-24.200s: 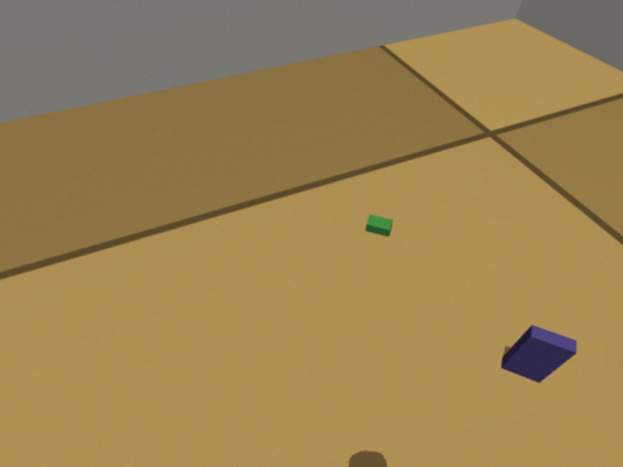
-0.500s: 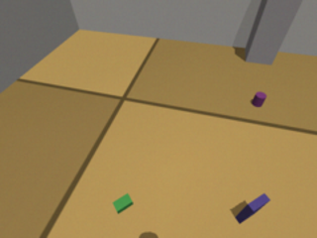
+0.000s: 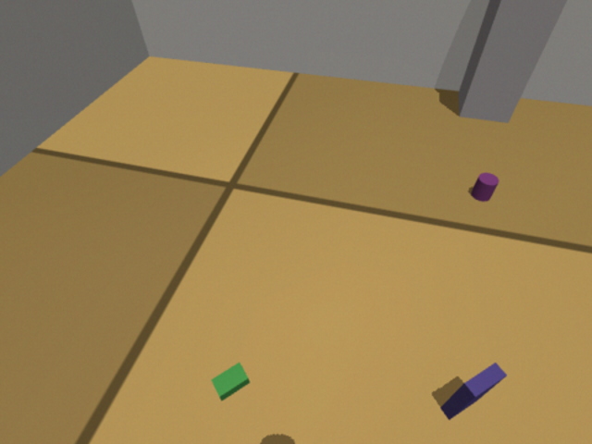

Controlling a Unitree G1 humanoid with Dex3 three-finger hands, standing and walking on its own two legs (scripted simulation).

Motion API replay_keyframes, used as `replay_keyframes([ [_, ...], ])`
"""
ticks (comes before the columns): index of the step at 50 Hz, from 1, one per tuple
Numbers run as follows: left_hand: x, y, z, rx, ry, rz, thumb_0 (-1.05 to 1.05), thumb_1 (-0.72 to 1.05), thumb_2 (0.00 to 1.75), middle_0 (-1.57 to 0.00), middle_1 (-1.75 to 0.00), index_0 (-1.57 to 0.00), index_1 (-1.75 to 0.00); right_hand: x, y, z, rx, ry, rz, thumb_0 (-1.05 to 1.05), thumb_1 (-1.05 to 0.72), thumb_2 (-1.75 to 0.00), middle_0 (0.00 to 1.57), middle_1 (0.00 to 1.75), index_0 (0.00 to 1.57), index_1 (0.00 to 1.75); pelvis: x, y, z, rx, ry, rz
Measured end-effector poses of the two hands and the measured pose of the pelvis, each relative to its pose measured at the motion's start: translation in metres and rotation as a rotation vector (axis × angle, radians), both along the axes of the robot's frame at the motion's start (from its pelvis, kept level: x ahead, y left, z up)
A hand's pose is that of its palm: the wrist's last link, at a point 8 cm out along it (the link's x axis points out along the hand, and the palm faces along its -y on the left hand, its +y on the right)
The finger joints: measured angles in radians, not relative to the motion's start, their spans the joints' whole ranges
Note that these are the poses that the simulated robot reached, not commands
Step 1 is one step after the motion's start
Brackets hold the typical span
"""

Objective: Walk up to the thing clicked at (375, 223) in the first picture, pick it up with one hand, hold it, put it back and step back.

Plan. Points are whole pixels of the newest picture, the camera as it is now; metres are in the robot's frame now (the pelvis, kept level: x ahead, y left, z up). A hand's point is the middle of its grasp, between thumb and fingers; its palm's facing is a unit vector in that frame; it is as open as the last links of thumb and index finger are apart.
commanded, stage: stand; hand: left
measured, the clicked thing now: (230, 381) +0.45 +0.26 -0.76
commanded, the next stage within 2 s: walk up in 0.08 s
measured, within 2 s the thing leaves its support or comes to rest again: neither
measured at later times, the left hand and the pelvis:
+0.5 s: hand out of the picture +0.09 +0.26 -0.16, palm faces -0.01 -0.94 -0.34, open 7.4 cm; pelvis +0.02 +0.00 +0.00, yaw -1 degrees
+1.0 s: hand out of the picture +0.10 +0.25 -0.16, palm faces -0.03 -0.94 -0.34, open 7.4 cm; pelvis +0.02 +0.00 -0.01, yaw -2 degrees
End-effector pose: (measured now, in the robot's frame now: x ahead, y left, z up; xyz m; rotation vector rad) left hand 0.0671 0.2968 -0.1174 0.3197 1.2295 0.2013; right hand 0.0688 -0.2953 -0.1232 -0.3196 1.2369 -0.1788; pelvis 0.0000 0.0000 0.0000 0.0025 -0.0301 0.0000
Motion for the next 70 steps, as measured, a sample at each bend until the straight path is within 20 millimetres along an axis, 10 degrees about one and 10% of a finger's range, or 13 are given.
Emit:
replay_keyframes([
  [39,0.039,0.001,-0.002,-0.005,-0.054,-0.020,0.00,0.90,0.90,-0.20,-0.30,-0.20,-0.30,0.022,0.002,0.000,-0.001,-0.051,-0.030,0.01,-0.90,-0.90,0.20,0.30,0.21,0.30,0.020,0.004,-0.005,0.000,-0.014,-0.021],
  [70,0.016,0.002,-0.003,-0.003,-0.025,-0.030,0.00,0.90,0.90,-0.20,-0.30,-0.20,-0.30,-0.009,0.001,-0.002,0.002,-0.023,-0.055,0.01,-0.90,-0.90,0.20,0.30,0.21,0.30,0.006,0.004,-0.005,-0.001,-0.026,-0.039],
])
